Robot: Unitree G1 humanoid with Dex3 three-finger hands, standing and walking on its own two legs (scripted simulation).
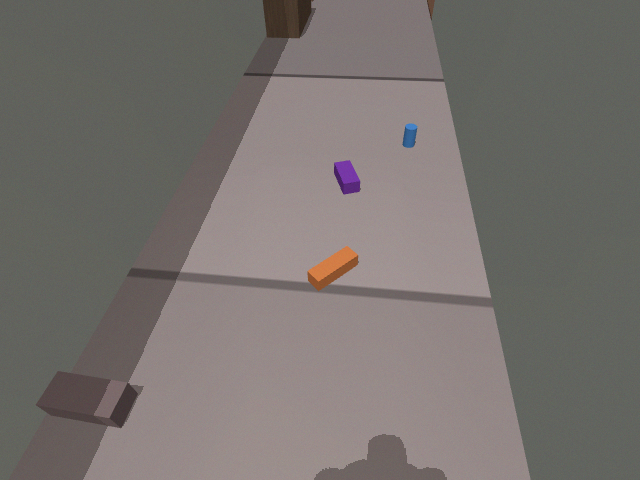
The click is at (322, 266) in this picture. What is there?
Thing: lying carton
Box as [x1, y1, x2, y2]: [307, 246, 357, 290]
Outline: 357,254 347,246 344,247 308,270 308,280 319,290 356,265
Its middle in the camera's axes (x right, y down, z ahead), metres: +0.05 +0.11 +1.57
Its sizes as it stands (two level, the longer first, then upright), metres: 0.209 0.068 0.062
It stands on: the floor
